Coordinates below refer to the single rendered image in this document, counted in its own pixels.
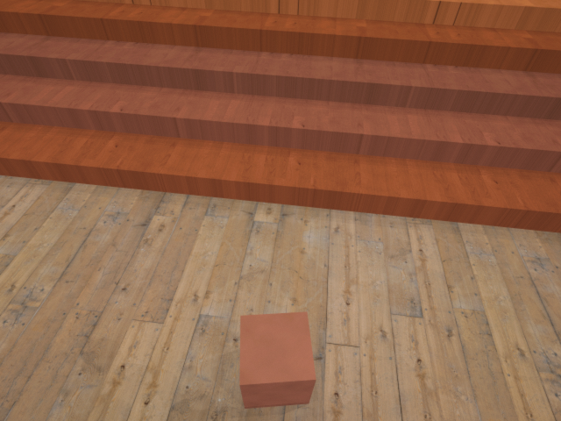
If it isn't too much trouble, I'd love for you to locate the carton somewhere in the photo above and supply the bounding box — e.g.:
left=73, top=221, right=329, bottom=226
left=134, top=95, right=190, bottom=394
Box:
left=239, top=311, right=316, bottom=409

